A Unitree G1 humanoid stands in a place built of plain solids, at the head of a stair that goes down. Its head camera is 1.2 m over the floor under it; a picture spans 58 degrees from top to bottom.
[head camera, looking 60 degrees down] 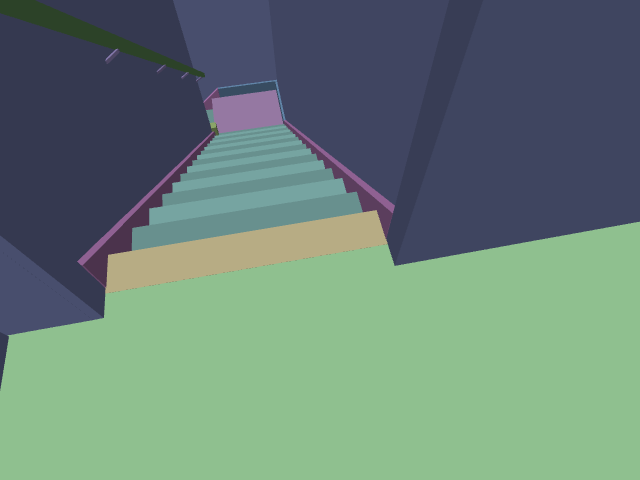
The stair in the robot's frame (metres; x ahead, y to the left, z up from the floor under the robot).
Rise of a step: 0.19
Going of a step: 0.22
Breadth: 0.87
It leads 11 degrees to the left of straight ahead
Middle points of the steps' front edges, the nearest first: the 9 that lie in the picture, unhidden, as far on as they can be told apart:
0.72 0.24 0.00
0.94 0.28 -0.19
1.16 0.32 -0.38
1.37 0.37 -0.57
1.59 0.41 -0.76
1.81 0.45 -0.95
2.02 0.50 -1.14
2.24 0.54 -1.33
2.46 0.58 -1.52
